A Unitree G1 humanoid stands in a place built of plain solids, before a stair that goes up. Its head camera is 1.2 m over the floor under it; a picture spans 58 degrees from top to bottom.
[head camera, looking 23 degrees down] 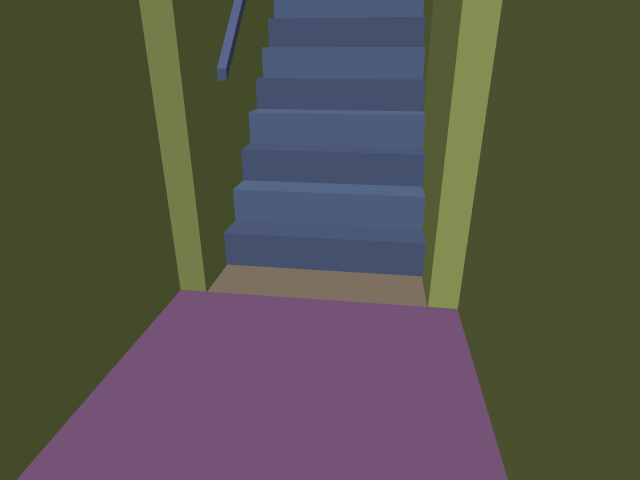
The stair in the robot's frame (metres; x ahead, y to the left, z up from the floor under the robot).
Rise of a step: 0.21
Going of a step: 0.22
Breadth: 1.20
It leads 8 degrees to the right of straight ahead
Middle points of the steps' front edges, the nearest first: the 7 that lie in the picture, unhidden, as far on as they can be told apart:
2.36 -0.01 0.21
2.58 -0.04 0.42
2.80 -0.07 0.63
3.02 -0.10 0.84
3.25 -0.13 1.05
3.47 -0.16 1.26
3.69 -0.19 1.47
